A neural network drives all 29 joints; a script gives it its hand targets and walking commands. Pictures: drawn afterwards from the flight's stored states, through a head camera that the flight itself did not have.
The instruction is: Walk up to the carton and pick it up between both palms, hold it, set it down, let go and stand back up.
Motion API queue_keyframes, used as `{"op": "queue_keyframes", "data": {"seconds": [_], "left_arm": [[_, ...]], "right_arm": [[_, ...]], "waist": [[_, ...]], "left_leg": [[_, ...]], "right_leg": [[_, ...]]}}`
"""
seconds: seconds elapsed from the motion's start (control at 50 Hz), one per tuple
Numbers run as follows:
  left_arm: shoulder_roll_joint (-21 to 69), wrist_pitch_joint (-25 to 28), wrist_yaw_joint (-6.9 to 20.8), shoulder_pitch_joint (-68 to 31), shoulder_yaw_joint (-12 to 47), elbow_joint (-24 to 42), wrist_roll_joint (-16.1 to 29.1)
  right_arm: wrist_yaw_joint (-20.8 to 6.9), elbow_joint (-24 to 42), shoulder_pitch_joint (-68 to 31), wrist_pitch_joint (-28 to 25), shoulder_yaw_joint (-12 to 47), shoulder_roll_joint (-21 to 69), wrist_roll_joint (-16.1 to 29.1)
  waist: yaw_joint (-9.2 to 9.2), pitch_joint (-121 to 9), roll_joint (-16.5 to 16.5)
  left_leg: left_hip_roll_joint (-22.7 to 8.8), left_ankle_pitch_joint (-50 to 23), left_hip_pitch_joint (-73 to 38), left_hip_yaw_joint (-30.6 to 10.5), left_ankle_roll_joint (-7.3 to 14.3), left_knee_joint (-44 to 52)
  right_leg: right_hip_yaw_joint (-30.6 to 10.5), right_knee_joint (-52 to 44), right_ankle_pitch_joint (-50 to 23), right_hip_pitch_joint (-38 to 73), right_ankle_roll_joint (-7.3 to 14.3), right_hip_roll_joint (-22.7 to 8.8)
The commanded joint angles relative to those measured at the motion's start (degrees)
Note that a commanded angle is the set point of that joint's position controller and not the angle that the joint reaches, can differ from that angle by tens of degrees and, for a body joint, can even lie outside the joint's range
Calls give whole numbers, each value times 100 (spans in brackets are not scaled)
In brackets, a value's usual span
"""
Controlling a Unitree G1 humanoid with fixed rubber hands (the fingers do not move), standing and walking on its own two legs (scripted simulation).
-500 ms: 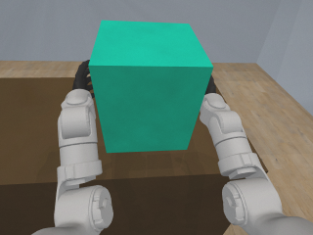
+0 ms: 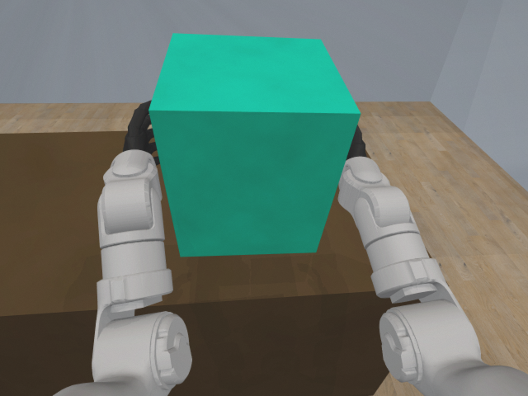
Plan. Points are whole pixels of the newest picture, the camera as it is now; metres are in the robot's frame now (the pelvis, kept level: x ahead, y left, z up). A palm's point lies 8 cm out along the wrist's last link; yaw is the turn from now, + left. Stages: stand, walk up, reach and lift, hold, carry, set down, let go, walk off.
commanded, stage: hold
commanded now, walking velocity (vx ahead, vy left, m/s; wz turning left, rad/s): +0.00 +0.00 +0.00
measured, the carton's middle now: (249, 150) +0.39 +0.01 +0.22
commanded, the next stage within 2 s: none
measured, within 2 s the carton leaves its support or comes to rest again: neither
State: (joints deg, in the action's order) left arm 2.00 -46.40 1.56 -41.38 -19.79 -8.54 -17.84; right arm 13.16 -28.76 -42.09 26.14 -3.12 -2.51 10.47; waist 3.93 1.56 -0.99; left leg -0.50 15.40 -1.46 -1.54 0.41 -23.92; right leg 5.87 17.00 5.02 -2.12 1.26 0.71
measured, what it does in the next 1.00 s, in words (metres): stands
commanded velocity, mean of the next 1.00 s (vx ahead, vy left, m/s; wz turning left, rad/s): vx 0.00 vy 0.00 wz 0.00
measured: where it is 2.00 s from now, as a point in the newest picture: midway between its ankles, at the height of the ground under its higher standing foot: outside the picture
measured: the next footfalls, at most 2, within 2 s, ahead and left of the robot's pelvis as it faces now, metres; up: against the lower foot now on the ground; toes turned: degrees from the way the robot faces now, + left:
none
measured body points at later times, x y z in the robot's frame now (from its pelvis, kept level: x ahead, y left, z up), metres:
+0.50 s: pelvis +0.00 +0.01 +0.00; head -0.06 +0.03 +0.45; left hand +0.38 +0.16 +0.23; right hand +0.37 -0.14 +0.21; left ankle -0.01 +0.11 -0.74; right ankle +0.06 -0.11 -0.74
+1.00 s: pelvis +0.00 +0.00 +0.00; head -0.06 +0.02 +0.45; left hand +0.38 +0.16 +0.23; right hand +0.38 -0.14 +0.21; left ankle -0.01 +0.11 -0.74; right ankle +0.06 -0.11 -0.74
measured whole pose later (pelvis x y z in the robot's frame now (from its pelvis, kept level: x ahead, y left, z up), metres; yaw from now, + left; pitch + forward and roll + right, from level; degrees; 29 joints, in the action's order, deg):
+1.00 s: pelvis +0.00 +0.00 +0.00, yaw +0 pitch -10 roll -2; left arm 2.3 -46.9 1.8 -41.0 -19.3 -7.2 -18.4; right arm 12.9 -27.6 -41.4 26.0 -3.6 -2.2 10.2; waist 4.7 2.2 -0.9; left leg -0.2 15.5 -1.7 -1.9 0.7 -24.1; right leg 6.2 16.5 4.9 -1.4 0.9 0.4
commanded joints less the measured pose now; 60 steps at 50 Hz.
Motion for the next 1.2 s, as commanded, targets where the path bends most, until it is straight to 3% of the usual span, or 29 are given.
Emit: {"op": "queue_keyframes", "data": {"seconds": [0.0,0.16,0.42,0.62,1.18], "left_arm": [[3013,324,808,-4452,2996,553,1122],[3011,310,899,-4406,3021,649,1136],[3092,288,829,-4260,3033,743,1060],[3177,281,772,-4308,3090,673,1051],[3028,299,827,-4304,3007,680,1069]], "right_arm": [[-667,2314,-5806,-480,2098,3704,635],[-622,2343,-5652,-400,2076,3617,636],[-726,2469,-5675,-477,2186,3465,714],[-786,2336,-5713,-549,2072,3446,636],[-707,2408,-5701,-503,2156,3570,644]], "waist": [[157,-2630,312],[289,-2660,386],[107,-2596,376],[125,-2523,418],[125,-2602,324]], "left_leg": [[329,-1483,1166,187,-139,567],[332,-1660,1165,123,-233,555],[229,-2248,932,102,-266,504],[192,-2084,914,134,-267,539],[277,-1873,1042,153,-193,542]], "right_leg": [[-233,120,-779,2135,-273,153],[-184,162,-995,2279,-277,162],[-146,103,-724,2093,-168,290],[-169,54,-457,1961,-134,284],[-178,116,-781,2152,-218,222]]}}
